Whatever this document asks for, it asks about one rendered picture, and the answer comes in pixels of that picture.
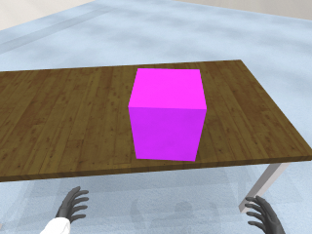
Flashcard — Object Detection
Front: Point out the right robot hand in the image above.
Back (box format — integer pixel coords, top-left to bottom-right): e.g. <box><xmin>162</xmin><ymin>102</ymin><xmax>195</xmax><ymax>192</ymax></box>
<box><xmin>245</xmin><ymin>195</ymin><xmax>286</xmax><ymax>234</ymax></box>

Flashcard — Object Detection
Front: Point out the carton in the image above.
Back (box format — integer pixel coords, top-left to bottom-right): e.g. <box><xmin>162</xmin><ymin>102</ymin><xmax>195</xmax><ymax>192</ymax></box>
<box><xmin>128</xmin><ymin>68</ymin><xmax>207</xmax><ymax>162</ymax></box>

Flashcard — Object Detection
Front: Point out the table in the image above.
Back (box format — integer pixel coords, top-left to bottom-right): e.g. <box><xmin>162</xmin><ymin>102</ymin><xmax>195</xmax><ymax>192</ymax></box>
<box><xmin>0</xmin><ymin>59</ymin><xmax>312</xmax><ymax>229</ymax></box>

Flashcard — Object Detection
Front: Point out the robot left forearm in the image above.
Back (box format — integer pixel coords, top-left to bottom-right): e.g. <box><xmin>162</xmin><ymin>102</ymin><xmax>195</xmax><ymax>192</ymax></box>
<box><xmin>40</xmin><ymin>217</ymin><xmax>70</xmax><ymax>234</ymax></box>

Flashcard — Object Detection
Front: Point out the left robot hand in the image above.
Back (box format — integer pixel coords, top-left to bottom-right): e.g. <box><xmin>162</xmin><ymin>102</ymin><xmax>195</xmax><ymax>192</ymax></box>
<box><xmin>55</xmin><ymin>186</ymin><xmax>89</xmax><ymax>224</ymax></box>

